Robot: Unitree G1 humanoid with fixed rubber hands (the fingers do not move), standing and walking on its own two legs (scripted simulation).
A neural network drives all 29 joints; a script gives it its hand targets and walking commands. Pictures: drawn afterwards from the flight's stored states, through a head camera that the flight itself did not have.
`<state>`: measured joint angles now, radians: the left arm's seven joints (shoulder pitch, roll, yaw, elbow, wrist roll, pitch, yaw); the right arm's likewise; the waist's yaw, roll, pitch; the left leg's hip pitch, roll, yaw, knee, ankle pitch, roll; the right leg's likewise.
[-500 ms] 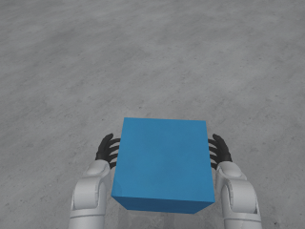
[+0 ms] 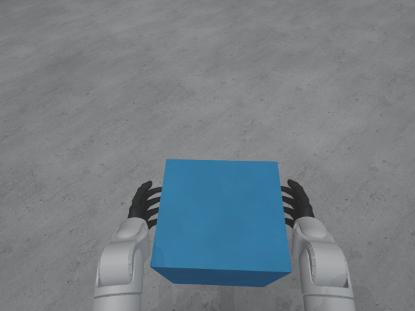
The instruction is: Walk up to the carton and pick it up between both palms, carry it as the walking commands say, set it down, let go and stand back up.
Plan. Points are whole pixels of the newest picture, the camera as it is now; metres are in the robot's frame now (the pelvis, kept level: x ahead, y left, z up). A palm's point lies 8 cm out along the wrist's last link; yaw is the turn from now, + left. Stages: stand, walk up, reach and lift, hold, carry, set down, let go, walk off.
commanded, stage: carry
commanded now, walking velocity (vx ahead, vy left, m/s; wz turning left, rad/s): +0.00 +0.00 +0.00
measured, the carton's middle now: (219, 229) +0.28 +0.00 -0.04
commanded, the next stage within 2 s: none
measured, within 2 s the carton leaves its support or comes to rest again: neither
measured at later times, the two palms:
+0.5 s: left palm (162, 128) +0.53 +0.14 +0.02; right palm (279, 125) +0.54 -0.16 +0.00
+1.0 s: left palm (171, 68) +0.78 +0.15 +0.03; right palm (266, 66) +0.79 -0.15 +0.02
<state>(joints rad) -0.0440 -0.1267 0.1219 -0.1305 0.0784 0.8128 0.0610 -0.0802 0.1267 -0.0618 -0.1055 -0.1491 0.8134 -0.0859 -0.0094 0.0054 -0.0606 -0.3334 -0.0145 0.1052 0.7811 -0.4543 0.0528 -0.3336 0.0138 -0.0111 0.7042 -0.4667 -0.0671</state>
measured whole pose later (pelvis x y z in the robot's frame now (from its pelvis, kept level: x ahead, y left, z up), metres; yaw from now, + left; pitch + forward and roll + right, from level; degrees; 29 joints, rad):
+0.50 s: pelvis +0.27 -0.01 -0.01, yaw +1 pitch +5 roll +2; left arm -0.04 -0.13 0.13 -0.07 0.08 0.79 0.07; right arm -0.09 0.13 -0.07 -0.04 -0.15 0.79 -0.09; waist -0.01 0.03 -0.05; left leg -0.25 -0.02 0.10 0.88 -0.52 0.05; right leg -0.41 0.02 -0.02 0.80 -0.46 -0.07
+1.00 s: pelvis +0.52 +0.00 +0.00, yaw -1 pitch +4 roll +2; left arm -0.05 -0.12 0.13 -0.07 0.08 0.77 0.06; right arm -0.11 0.13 -0.07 -0.03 -0.16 0.78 -0.09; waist -0.01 0.03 -0.03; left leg -0.39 -0.05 0.13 0.75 -0.37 0.10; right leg -0.33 0.04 0.01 0.70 -0.39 -0.06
